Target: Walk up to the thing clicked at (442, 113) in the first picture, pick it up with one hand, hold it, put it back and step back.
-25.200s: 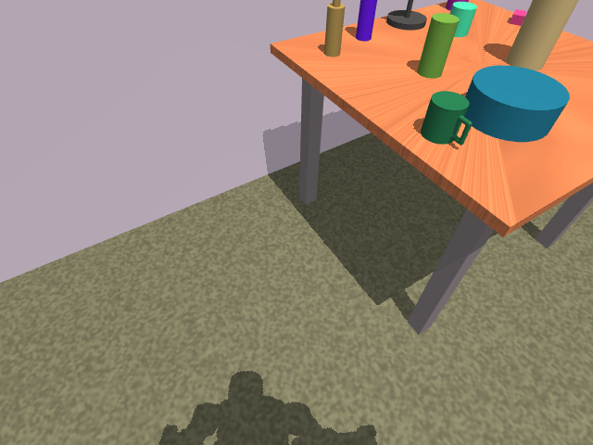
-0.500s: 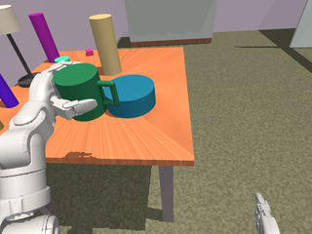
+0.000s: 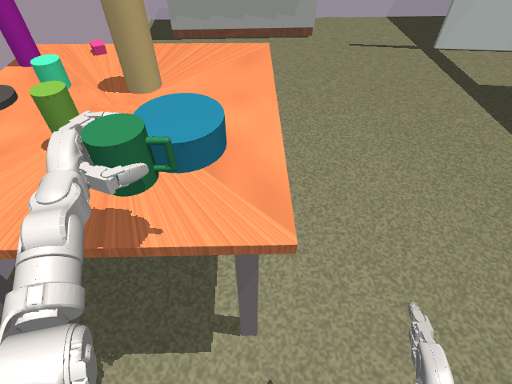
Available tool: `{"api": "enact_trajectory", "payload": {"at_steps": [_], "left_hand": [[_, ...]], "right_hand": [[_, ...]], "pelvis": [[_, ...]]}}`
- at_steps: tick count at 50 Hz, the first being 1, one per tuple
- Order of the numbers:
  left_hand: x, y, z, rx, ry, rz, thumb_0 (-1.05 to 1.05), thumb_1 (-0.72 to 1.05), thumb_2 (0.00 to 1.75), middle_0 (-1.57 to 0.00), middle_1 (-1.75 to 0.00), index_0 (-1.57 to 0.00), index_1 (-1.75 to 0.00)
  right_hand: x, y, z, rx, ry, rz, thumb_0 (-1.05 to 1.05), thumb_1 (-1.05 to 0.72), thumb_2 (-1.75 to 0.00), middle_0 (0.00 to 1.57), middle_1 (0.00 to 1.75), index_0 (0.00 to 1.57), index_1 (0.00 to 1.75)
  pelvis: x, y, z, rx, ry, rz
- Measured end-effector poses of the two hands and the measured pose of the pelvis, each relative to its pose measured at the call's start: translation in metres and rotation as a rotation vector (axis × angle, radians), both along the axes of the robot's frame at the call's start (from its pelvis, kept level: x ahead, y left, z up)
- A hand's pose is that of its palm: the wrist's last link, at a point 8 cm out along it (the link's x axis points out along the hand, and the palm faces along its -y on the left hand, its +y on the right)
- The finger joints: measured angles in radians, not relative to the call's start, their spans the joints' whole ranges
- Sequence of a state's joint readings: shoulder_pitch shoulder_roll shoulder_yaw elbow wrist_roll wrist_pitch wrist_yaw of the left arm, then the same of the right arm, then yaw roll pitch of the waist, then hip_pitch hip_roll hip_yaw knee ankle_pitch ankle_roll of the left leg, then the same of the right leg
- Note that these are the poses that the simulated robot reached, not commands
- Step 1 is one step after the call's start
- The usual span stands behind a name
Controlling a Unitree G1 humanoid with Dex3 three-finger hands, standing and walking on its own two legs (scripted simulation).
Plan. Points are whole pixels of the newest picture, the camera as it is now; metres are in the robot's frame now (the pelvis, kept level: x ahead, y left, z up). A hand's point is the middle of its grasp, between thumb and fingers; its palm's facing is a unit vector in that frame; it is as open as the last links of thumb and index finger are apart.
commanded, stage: crouch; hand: left
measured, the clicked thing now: (134, 155) +0.43 +0.17 +0.18
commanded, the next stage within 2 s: lower in 0.64 s
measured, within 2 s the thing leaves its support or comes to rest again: rests again in 1.56 s
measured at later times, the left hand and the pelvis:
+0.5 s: hand (127, 158) +0.47 +0.20 +0.14, palm faces +0.16 -0.99 +0.02, open 11.6 cm; pelvis +0.02 +0.00 +0.00, yaw -1 degrees
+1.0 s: hand (135, 174) +0.48 +0.20 +0.09, palm faces +0.17 -0.99 +0.01, open 11.6 cm; pelvis +0.02 +0.00 -0.01, yaw -1 degrees
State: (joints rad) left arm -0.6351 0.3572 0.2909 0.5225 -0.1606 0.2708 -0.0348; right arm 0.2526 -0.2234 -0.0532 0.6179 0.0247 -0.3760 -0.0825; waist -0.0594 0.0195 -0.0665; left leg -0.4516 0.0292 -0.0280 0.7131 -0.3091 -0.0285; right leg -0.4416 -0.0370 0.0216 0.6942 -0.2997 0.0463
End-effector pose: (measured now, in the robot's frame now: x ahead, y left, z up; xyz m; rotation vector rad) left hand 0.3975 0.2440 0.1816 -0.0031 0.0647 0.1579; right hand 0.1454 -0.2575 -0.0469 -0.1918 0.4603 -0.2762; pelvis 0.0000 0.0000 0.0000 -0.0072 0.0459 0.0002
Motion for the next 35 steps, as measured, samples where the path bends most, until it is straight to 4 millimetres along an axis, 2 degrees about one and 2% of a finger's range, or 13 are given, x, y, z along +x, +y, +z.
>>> {"api": "enact_trajectory", "payload": {"at_steps": [8,16,27,35], "left_hand": [[0.014,0.003,-0.014,-0.015,-0.003,-0.018,-0.01,-0.61,1.01,-0.64,-1.03,-0.66,-1.04],[0.027,0.003,-0.041,-0.012,0.018,-0.001,-0.01,-0.61,1.01,-0.64,-1.03,-0.66,-1.04],[0.044,0.004,-0.043,-0.011,-0.026,0.000,-0.01,-0.61,1.01,-0.64,-1.03,-0.66,-1.04],[0.047,0.008,-0.055,-0.004,-0.010,0.004,-0.01,-0.61,1.01,-0.64,-1.03,-0.66,-1.04]], "right_hand": [[0.005,0.014,0.001,0.026,0.006,0.041,-0.01,0.54,-0.06,0.05,0.05,0.06,0.05],[-0.006,0.011,-0.004,0.019,0.084,0.021,-0.01,0.54,-0.06,0.05,0.05,0.06,0.05],[0.008,0.005,0.002,-0.002,0.097,-0.003,-0.01,0.52,-0.06,0.05,0.05,0.06,0.05],[0.008,0.007,-0.004,0.019,0.135,-0.003,-0.01,0.52,-0.06,0.05,0.05,0.06,0.05]], "pelvis": [[0.008,0.003,0.001,-0.001,0.022,-0.006],[0.011,0.005,-0.001,-0.002,0.041,-0.014],[0.018,0.004,-0.002,-0.007,0.067,-0.015],[0.021,0.004,-0.004,-0.006,0.088,-0.016]]}}
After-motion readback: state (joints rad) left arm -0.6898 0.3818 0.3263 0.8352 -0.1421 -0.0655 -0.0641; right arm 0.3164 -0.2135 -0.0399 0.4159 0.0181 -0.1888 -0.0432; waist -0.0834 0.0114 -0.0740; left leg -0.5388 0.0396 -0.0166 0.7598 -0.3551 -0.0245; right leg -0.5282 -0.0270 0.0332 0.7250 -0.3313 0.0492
